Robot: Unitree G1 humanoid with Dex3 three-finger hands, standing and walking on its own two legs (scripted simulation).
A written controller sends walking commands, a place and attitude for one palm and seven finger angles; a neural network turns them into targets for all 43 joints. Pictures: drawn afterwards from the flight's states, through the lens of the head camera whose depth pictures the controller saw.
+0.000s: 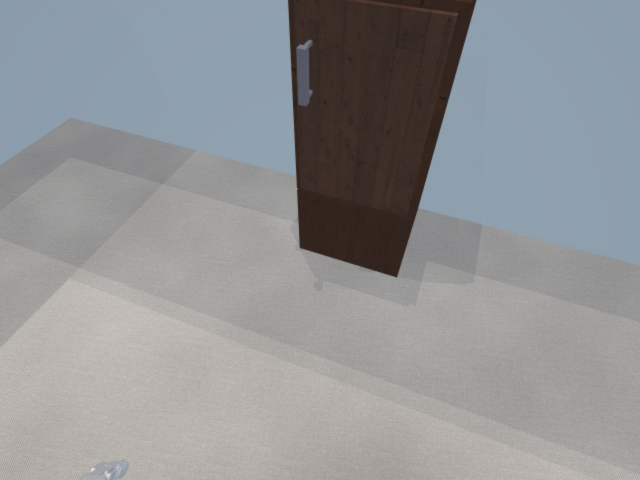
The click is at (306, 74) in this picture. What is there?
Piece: cupboard door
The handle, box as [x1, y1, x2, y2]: [296, 40, 312, 105]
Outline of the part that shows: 312,40 308,40 303,45 300,44 296,48 298,104 306,105 308,103 308,98 312,93 312,90 308,89 308,48 312,44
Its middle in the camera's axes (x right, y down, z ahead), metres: -0.04 -0.42 +0.98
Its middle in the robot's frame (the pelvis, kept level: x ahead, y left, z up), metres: +1.02 +0.09 +0.01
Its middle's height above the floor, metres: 0.78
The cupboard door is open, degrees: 0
